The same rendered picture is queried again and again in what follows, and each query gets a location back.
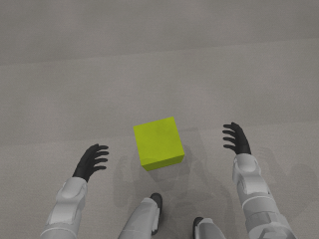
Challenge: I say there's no robot shin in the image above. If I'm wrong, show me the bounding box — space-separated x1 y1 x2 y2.
198 218 213 224
141 198 158 206

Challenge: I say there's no carton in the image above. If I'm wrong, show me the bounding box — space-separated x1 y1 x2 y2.
133 117 184 171

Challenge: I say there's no right robot shin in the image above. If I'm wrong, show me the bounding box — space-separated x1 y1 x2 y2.
198 218 213 224

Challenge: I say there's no left robot forearm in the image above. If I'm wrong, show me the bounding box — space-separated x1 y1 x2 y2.
40 176 88 239

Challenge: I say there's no right robot forearm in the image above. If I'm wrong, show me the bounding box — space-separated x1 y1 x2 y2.
232 153 298 239

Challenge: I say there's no left robot shin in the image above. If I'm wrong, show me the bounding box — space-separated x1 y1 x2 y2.
141 198 158 206

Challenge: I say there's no robot right hand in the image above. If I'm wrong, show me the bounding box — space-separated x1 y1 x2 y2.
222 122 251 155

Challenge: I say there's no robot left hand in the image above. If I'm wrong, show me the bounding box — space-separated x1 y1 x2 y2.
72 143 109 183

